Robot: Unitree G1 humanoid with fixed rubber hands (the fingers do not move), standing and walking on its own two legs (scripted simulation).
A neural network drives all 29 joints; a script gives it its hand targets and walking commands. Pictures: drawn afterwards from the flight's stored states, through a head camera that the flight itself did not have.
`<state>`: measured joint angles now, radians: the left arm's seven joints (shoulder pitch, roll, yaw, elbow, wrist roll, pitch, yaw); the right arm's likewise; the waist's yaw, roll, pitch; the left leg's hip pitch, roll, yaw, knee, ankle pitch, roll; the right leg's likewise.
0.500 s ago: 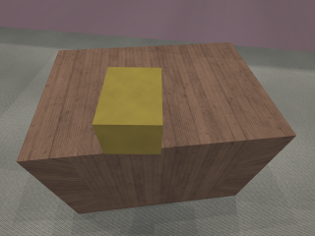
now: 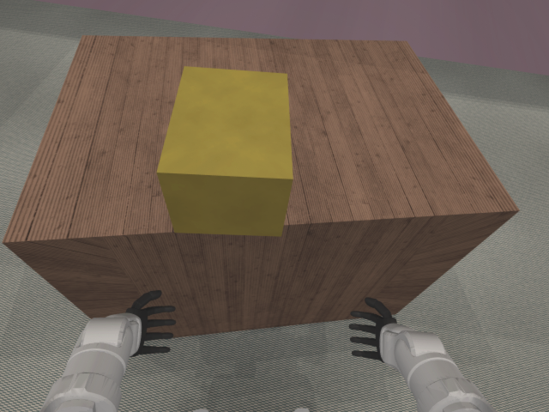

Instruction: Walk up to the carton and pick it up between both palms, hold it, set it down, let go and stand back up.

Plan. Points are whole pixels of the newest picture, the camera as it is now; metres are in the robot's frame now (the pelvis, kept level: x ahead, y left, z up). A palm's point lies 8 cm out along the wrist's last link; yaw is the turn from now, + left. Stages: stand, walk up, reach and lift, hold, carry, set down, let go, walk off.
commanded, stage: reach and lift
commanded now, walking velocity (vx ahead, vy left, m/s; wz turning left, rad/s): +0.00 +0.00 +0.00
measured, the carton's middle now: (232, 150) +0.55 +0.05 +0.02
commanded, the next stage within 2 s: none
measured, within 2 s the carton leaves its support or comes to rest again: neither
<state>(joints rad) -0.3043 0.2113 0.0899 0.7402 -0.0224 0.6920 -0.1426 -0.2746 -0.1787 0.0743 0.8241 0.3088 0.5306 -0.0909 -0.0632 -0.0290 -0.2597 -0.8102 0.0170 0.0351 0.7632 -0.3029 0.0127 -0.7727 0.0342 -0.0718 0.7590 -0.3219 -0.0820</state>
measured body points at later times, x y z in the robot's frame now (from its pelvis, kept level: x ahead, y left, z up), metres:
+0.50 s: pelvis +0.00 +0.01 +0.04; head +0.02 +0.02 +0.49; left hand +0.21 +0.23 -0.04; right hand +0.18 -0.19 -0.05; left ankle +0.02 +0.11 -0.70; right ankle +0.00 -0.08 -0.70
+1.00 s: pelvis +0.00 +0.03 +0.04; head -0.02 +0.04 +0.49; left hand +0.20 +0.24 -0.03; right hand +0.18 -0.18 -0.03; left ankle +0.02 +0.11 -0.70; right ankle +0.00 -0.08 -0.70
